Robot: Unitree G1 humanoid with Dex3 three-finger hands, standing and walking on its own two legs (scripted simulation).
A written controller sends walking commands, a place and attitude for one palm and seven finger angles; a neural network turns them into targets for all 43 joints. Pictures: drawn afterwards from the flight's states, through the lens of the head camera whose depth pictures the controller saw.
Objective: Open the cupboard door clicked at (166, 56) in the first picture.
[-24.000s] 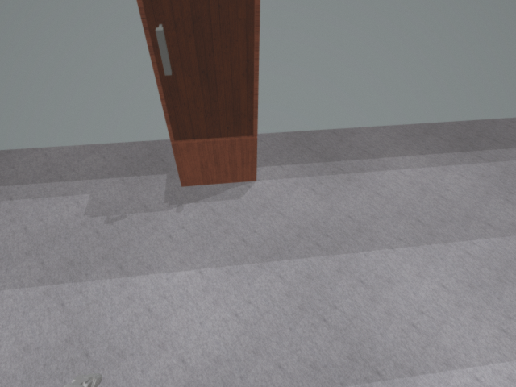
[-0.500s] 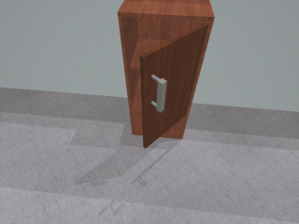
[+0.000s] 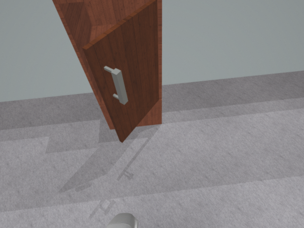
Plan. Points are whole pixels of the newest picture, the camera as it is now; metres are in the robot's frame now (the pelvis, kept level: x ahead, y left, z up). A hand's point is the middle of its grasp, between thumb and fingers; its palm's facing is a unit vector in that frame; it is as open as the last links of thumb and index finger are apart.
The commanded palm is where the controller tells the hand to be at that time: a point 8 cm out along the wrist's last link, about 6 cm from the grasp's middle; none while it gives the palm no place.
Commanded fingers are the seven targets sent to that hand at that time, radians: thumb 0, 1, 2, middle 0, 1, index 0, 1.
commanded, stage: walk to a spot facing it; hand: left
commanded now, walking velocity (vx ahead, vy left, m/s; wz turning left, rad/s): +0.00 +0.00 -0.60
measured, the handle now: (115, 85) +0.56 +0.19 -0.01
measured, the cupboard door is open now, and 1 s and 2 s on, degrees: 50 50 50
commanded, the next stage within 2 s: none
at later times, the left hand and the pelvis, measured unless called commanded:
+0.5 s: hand (78, 224) +0.13 +0.25 -0.17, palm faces -0.22 -0.95 -0.22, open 7.4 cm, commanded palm none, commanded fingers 0.00 0.90 0.90 -0.20 -0.30 -0.20 -0.30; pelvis +0.01 +0.05 +0.00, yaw -17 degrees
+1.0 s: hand (122, 195) +0.22 +0.13 -0.17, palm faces -0.59 -0.78 -0.22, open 7.4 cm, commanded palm none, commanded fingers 0.00 0.90 0.90 -0.20 -0.30 -0.20 -0.30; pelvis +0.02 +0.03 -0.01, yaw -37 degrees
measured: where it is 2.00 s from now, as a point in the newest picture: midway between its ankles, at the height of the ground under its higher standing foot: outside the picture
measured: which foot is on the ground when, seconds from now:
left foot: up 0.00-0.32, down 0.34-0.70, up 0.72-1.00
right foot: down 0.00-0.34, up 0.36-0.68, down 0.70-1.00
